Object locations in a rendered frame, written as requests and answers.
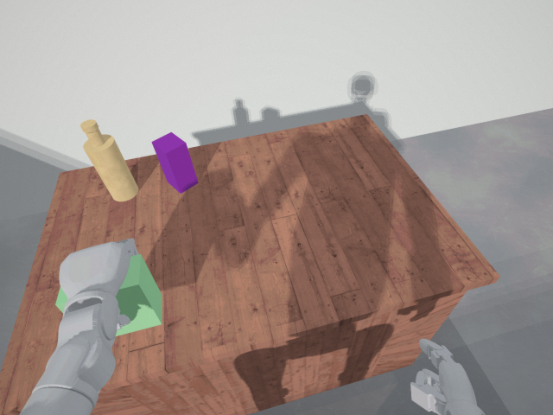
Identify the table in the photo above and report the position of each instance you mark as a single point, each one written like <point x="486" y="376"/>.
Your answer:
<point x="303" y="260"/>

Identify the left robot forearm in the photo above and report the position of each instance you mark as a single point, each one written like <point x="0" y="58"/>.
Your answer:
<point x="83" y="361"/>

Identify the right robot hand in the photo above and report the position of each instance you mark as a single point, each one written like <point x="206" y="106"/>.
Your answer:
<point x="431" y="391"/>

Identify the sponge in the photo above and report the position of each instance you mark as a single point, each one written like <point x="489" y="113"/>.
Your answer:
<point x="139" y="298"/>

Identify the left robot hand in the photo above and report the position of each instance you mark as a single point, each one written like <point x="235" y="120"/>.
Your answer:
<point x="98" y="268"/>

